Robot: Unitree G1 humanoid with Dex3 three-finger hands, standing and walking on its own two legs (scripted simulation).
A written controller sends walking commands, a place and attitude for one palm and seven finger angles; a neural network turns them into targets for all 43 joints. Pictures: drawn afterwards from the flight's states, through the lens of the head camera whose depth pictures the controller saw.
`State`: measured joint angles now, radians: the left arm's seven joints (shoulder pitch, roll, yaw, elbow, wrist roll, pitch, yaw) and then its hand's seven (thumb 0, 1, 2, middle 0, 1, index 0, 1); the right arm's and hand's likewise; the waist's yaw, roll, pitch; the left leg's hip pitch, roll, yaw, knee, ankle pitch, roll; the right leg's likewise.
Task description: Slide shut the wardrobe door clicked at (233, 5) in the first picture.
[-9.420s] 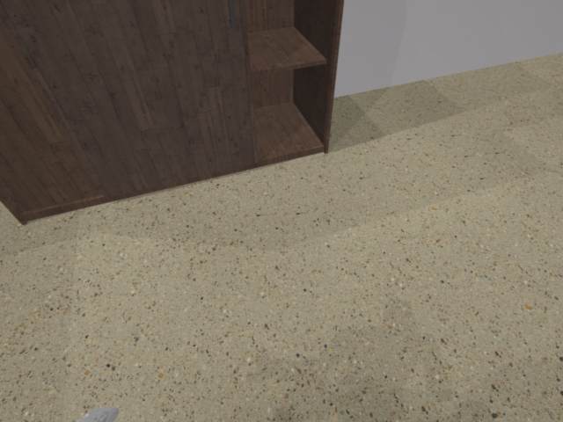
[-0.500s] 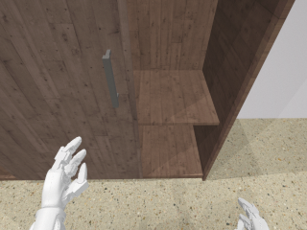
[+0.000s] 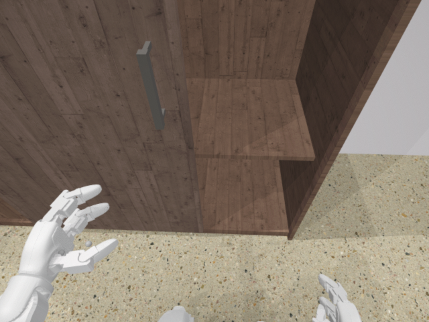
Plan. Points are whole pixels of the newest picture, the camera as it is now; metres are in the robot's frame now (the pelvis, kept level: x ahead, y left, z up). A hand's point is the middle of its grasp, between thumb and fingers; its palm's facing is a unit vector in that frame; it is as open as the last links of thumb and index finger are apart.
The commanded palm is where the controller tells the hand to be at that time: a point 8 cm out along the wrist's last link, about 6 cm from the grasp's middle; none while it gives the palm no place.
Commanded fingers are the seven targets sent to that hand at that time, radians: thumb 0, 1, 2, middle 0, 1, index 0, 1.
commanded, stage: raise the hand with hooked fingers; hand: left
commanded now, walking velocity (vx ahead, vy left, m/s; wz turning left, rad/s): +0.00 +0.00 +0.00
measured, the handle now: (154, 88) +0.55 +0.16 +0.14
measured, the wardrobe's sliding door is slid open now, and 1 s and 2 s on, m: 0.40 0.40 0.40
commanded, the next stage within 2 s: move the hooked fingers beside the handle in 1.34 s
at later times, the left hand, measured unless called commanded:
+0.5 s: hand (42, 208) +0.26 +0.29 +0.12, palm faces +0.04 -1.00 -0.07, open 13.4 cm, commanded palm +0.24 +0.34 +0.13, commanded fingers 0.00 -0.50 0.30 -0.30 -1.20 -0.30 -1.20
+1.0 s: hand (16, 173) +0.30 +0.32 +0.17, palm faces +0.05 -1.00 -0.06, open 14.0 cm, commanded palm +0.26 +0.36 +0.17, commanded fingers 0.00 -0.50 0.30 -0.30 -1.20 -0.30 -1.20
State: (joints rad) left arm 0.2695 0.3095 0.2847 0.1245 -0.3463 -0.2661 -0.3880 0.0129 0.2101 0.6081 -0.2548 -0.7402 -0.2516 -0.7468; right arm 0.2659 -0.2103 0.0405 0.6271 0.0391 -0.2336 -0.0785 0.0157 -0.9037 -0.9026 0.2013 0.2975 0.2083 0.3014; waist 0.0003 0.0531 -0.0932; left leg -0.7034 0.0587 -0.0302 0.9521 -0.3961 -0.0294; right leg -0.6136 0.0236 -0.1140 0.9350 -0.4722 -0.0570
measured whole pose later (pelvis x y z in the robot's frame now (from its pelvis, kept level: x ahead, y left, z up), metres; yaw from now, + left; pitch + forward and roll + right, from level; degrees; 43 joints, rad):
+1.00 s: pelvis +0.02 +0.04 +0.04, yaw +0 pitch +2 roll -2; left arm -0.02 0.44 0.44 0.26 -0.34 -0.05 -0.45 -0.01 -0.50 0.30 -0.30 -1.20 -0.30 -1.20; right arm 0.27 -0.28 0.06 0.64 0.06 -0.26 -0.10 0.02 -0.90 -0.90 0.20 0.30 0.21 0.30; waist 0.02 0.05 -0.04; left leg -0.37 0.01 0.02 0.63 -0.28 0.02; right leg -0.27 -0.01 -0.07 0.57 -0.32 0.00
